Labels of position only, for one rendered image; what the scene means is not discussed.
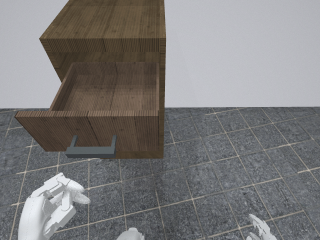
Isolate cabinet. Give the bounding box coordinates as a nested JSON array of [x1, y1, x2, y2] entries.
[[39, 0, 166, 159]]

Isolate robot left thigh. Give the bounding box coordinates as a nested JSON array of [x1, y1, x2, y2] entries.
[[116, 230, 145, 240]]

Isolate robot left shin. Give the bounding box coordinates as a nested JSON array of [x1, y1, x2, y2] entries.
[[128, 227, 138, 232]]

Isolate handle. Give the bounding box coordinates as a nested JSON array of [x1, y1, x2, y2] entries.
[[65, 135, 117, 158]]

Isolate drawer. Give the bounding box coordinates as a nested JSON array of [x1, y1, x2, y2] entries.
[[14, 62, 160, 152]]

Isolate right robot hand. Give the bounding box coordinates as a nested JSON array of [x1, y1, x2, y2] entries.
[[246, 214, 277, 240]]

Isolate left robot hand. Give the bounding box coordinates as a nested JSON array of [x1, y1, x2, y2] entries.
[[18, 172, 91, 240]]

